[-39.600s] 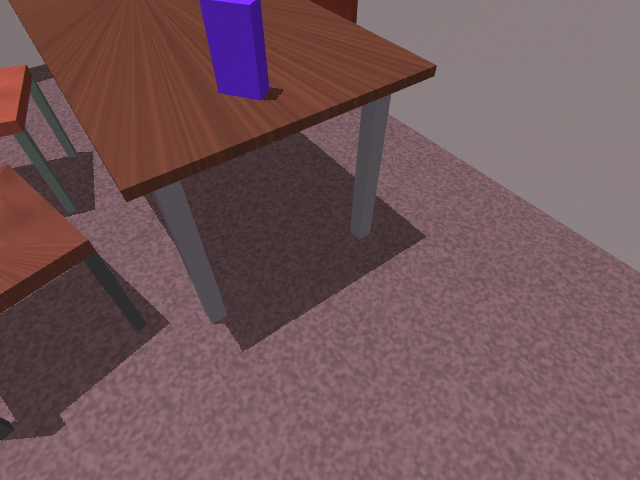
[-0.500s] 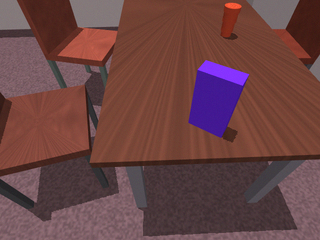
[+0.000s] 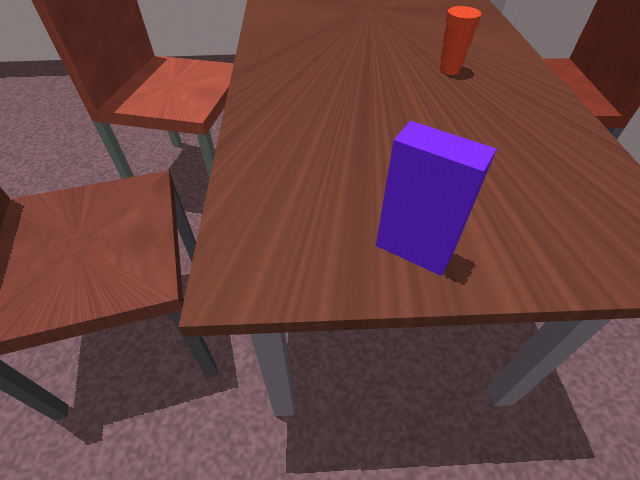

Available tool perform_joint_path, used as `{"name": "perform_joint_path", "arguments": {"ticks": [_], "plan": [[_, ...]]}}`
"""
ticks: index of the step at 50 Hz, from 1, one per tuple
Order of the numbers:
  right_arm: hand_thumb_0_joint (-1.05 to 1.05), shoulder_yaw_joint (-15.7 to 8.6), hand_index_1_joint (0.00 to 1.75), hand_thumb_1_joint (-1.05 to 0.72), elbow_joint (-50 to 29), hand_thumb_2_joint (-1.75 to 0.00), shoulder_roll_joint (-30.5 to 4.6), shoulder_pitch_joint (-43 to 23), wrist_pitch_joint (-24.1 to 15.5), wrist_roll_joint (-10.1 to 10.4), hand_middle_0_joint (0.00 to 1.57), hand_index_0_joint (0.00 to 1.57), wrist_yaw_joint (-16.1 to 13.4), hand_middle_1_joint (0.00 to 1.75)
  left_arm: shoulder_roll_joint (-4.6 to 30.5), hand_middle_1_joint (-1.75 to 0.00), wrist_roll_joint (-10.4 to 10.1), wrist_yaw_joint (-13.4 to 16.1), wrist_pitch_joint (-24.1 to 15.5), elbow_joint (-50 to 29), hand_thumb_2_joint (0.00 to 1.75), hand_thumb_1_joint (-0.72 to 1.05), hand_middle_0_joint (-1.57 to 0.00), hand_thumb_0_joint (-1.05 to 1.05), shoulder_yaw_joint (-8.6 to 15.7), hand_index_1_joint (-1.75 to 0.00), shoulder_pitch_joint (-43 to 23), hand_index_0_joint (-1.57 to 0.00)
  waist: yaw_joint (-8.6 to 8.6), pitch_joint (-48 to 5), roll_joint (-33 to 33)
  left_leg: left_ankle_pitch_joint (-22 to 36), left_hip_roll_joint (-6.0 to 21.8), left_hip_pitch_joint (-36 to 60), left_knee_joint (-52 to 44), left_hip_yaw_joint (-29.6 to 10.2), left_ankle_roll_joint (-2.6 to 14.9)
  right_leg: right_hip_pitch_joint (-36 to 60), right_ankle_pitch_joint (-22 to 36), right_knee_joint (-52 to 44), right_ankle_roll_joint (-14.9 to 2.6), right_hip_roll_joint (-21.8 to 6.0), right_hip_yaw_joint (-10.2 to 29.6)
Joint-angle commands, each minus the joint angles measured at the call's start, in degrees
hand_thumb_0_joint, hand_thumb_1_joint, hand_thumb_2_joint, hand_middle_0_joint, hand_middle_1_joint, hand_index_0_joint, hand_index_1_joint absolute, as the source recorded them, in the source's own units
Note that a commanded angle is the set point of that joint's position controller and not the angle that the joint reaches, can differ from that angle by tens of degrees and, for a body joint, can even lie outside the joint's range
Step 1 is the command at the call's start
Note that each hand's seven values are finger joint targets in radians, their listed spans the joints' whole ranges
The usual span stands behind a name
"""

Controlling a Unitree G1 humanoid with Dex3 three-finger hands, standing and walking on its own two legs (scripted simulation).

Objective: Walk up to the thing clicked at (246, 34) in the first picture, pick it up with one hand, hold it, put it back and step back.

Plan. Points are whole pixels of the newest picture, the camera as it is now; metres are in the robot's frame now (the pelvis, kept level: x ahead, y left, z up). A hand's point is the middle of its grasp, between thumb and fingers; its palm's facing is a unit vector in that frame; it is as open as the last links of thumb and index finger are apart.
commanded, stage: stand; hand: right
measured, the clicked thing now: (427, 204) +0.47 -0.15 +0.07
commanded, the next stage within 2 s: step back in 0.16 s
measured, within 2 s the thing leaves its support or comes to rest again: neither
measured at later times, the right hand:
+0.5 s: hand out of the picture +0.02 -0.25 -0.17, palm faces -0.03 +0.90 -0.44, open 7.3 cm
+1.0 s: hand out of the picture -0.07 -0.25 -0.17, palm faces +0.06 +0.92 -0.38, open 7.3 cm
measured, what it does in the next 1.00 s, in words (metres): walks backwards: right foot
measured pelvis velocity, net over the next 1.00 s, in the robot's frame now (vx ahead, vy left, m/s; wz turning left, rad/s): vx -0.15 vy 0.02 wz -0.08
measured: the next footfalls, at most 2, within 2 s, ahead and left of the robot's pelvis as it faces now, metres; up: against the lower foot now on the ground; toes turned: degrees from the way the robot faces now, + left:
right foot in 0.90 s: -0.12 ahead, -0.09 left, +0.00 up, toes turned -2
left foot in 1.26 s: -0.21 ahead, +0.15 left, +0.00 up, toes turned -1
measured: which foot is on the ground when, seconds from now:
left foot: down 0.00-0.92, up 0.94-1.00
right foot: down 0.00-0.48, up 0.50-0.88, down 0.90-1.00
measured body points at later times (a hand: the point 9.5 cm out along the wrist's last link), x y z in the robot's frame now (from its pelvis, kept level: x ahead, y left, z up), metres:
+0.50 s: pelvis -0.05 +0.04 -0.03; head +0.01 +0.06 +0.41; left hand +0.08 +0.35 -0.16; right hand +0.03 -0.30 -0.14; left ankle -0.06 +0.14 -0.75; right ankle -0.01 -0.12 -0.74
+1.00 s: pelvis -0.15 +0.02 -0.02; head -0.10 +0.01 +0.42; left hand -0.04 +0.33 -0.13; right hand -0.07 -0.30 -0.15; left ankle -0.10 +0.14 -0.71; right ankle -0.16 -0.09 -0.75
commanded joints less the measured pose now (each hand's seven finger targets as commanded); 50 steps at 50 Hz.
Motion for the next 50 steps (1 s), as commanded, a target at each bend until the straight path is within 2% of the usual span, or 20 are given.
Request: {"name": "perform_joint_path", "arguments": {"ticks": [1,7,9,12,15,18,20,22,23,24,26,29,36,41,44,45,46,47,48,50], "plan": [[0.0,-2.5,0.3,-0.9,-3.3,-0.9,-12.0,-2.1,-1.0,0.1,0.2,0.2,-0.9,0.3,12.0,-0.3,-0.1,0.7,-1.0,-3.6,0.9,0.9,-0.2,0.0,2.6,-0.3,-1.8,-0.2,0.14,-3.4,0.3,7.5,5.7,0.4,-2.2,-4.1,2.47,-0.7,8.7,-2.8,-1.88,-6.6,4.3],[0.0,-2.6,0.3,-0.9,-3.0,-0.9,-12.0,-1.9,-0.9,0.2,0.2,0.2,-0.8,0.3,12.0,-0.3,-0.1,0.6,-1.0,-3.3,0.9,0.9,-0.2,0.0,2.4,-0.3,-1.6,-0.2,0.05,-3.4,-0.6,6.9,5.7,0.9,-2.0,-4.1,2.42,-1.2,7.3,-3.1,-1.9,-6.6,4.5],[0.0,-4.0,0.3,-0.9,-4.4,-0.9,-14.2,-2.6,0.2,1.0,0.2,0.2,-0.7,0.3,15.3,-0.3,-1.2,1.1,0.0,-5.5,0.9,0.9,-0.2,0.0,5.4,-0.3,-1.2,-0.2,0.31,0.2,-0.3,18.7,4.9,-3.2,5.7,-4.1,4.3,-3.9,19.9,3.4,-3.01,-5.6,4.0],[0.0,-4.6,0.3,-0.9,-6.1,-0.9,-13.6,-1.3,0.9,1.5,0.2,0.2,-0.8,0.3,15.4,-0.3,-1.1,1.3,0.5,-8.0,0.9,0.9,-0.2,0.0,6.0,-0.3,-1.6,-0.2,-0.06,-7.0,-2.2,18.2,2.8,-2.2,13.7,-2.3,4.87,-2.3,24.2,5.7,-6.57,-7.8,5.7],[0.0,-5.0,0.3,-0.9,-7.6,-0.9,-12.9,-0.4,1.9,1.3,0.2,0.2,-0.7,0.3,16.5,-0.3,-0.7,1.3,1.3,-11.1,0.9,0.9,-0.2,0.0,6.4,-0.3,-3.7,-0.2,-0.06,-7.4,-5.5,6.6,-1.6,-4.9,22.6,-0.6,4.04,-5.5,24.0,5.0,-11.38,-13.3,10.7],[0.0,-5.6,0.3,-0.9,-9.1,-0.9,-12.2,3.1,3.0,0.7,0.2,0.2,-0.2,0.3,17.6,-0.3,1.0,1.4,1.8,-14.4,0.9,0.9,-0.2,0.0,6.7,-0.3,-7.3,-0.2,-1.24,-4.7,-12.3,-20.9,-2.9,-8.1,33.5,-3.6,5.07,-12.7,20.5,4.8,-15.74,-19.1,14.4],[0.0,-5.9,0.3,-0.9,-9.8,-0.9,-12.5,4.8,2.8,1.0,0.2,0.2,0.0,0.3,16.9,-0.3,1.1,1.5,1.8,-15.9,0.9,0.9,-0.2,0.0,6.3,-0.3,-8.9,-0.2,-1.97,-3.8,-12.0,-17.6,-2.4,-8.7,29.2,-3.5,4.96,-12.8,22.1,8.9,-13.46,-16.5,11.9],[0.0,-6.3,0.3,-0.9,-9.6,-0.9,-13.1,6.8,1.8,0.4,0.2,0.2,-0.3,0.3,15.5,-0.3,0.4,1.4,2.5,-16.4,0.9,0.9,-0.2,0.0,5.9,-0.3,-8.1,-0.2,-2.48,-4.9,-6.5,2.4,-0.9,-7.8,12.8,-2.2,4.41,-10.3,15.9,16.8,-8.49,-10.4,7.4],[0.0,-7.2,0.3,-0.9,-10.3,-0.9,-16.3,6.6,1.4,-0.7,0.2,0.2,-0.5,0.3,12.9,-0.3,-0.2,1.4,3.1,-17.6,0.9,0.9,-0.2,0.0,5.5,-0.3,-7.6,-0.2,-2.43,-4.6,3.6,16.2,6.1,-6.8,6.3,-11.9,6.54,-13.7,5.9,26.3,-5.21,-2.6,5.0],[0.0,-7.8,0.3,-0.9,-11.1,-0.9,-19.7,5.8,0.8,-1.7,0.2,0.2,-0.5,0.3,10.0,-0.3,-0.3,1.7,3.5,-17.9,0.9,0.9,-0.2,0.0,5.1,-0.3,-6.1,-0.2,-1.13,-3.6,11.9,29.2,14.3,-1.7,2.7,-23.7,9.57,-22.8,-21.8,34.2,-2.84,6.7,4.2],[0.0,-8.2,0.3,-0.9,-12.9,-0.9,-21.7,3.2,0.7,-1.0,0.2,0.2,-0.9,0.3,12.2,-0.3,0.3,2.8,4.0,-16.8,0.9,0.9,-0.2,0.0,5.7,-0.3,-5.6,-0.2,-2.06,-5.8,9.3,30.7,19.2,-5.3,2.7,-27.5,15.09,-20.7,-27.2,46.7,-2.56,8.0,13.1],[0.0,-6.9,0.3,-0.9,-15.4,-0.9,-16.3,-2.3,0.5,-1.0,0.2,0.2,-2.2,0.3,13.2,-0.3,-0.3,2.4,3.7,-15.6,0.9,0.9,-0.2,0.0,5.9,-0.3,-0.3,-0.2,1.87,-5.5,7.2,29.8,12.6,0.5,8.1,-14.7,13.82,-25.3,-18.8,51.6,-1.43,6.3,12.2],[0.0,-7.2,0.3,-0.9,-16.5,-0.9,-16.0,4.2,0.7,-0.6,0.2,0.2,-2.7,0.3,12.2,-0.3,0.3,1.4,3.2,-19.3,0.9,0.9,-0.2,0.0,6.8,-0.3,-1.9,-0.2,-2.65,-5.2,6.7,29.0,13.9,6.2,9.5,-13.6,16.02,-23.1,-18.3,37.7,1.29,4.8,8.2],[0.0,-7.2,0.3,-0.9,-18.8,-0.9,-17.2,1.8,1.0,-0.8,0.2,0.2,-2.0,0.3,11.5,-0.3,0.6,0.6,2.7,-18.5,0.9,0.9,-0.2,0.0,7.2,-0.3,3.1,-0.2,-1.24,-7.8,9.6,17.9,13.2,0.4,9.5,-12.3,14.29,-13.2,-15.6,23.7,-0.27,2.6,2.6],[0.0,-6.7,0.3,-0.9,-19.1,-0.9,-16.8,-0.5,1.8,0.0,0.2,0.2,-1.6,0.3,11.0,-0.3,1.1,0.5,2.1,-16.3,0.9,0.9,-0.2,0.0,7.6,-0.3,8.6,-0.2,1.9,-8.4,7.8,12.8,11.1,-7.3,13.8,-10.3,10.23,-2.5,-2.1,6.8,-2.72,1.2,0.8],[0.0,-6.0,0.3,-0.9,-19.5,-0.9,-14.8,-0.6,1.8,0.5,0.2,0.2,-1.5,0.3,13.8,-0.3,1.8,0.6,1.8,-16.9,0.9,0.9,-0.2,0.0,8.3,-0.3,8.2,-0.2,1.8,-7.4,1.9,6.1,7.3,-14.5,17.3,-8.3,6.82,-0.1,0.4,5.2,-4.62,-3.9,8.9],[0.0,-5.2,0.3,-0.9,-20.2,-0.9,-12.0,-1.4,1.7,1.1,0.2,0.2,-1.5,0.3,18.2,-0.3,1.4,0.5,1.6,-18.4,0.9,0.9,-0.2,0.0,9.4,-0.3,5.8,-0.2,1.7,-3.6,-9.9,-9.6,-3.7,-22.1,25.6,-4.2,2.93,-3.0,3.2,1.7,-10.36,-12.9,22.2],[0.0,-5.9,0.3,-0.9,-19.7,-0.9,-12.9,-2.7,2.2,0.8,0.2,0.2,-2.2,0.3,21.3,-0.3,1.5,0.4,1.7,-20.1,0.9,0.9,-0.2,0.0,9.8,-0.3,2.7,-0.2,3.34,-0.9,-15.9,-26.0,-7.0,-20.4,41.5,-4.1,1.78,-13.2,7.3,-1.9,-19.13,-22.4,30.3],[0.0,-6.2,0.3,-0.9,-18.6,-0.9,-14.4,-0.5,2.5,0.6,0.2,0.2,-2.3,0.3,19.1,-0.3,1.5,0.5,1.4,-21.6,0.9,0.9,-0.2,0.0,9.3,-0.3,0.0,-0.2,1.58,1.0,-12.2,-25.0,-6.2,-19.4,49.0,-9.1,1.65,-16.6,9.5,-1.7,-18.98,-22.2,29.3],[0.0,-5.8,0.3,-0.9,-16.9,-0.9,-13.9,3.7,2.1,1.5,0.2,0.2,-2.2,0.3,14.8,-0.3,0.8,1.0,1.4,-22.6,0.9,0.9,-0.2,0.0,8.0,-0.3,-4.2,-0.2,-1.55,0.4,-7.1,-18.6,-8.2,-20.6,49.7,-9.9,1.76,-12.2,18.9,3.9,-13.42,-13.1,14.9]]}}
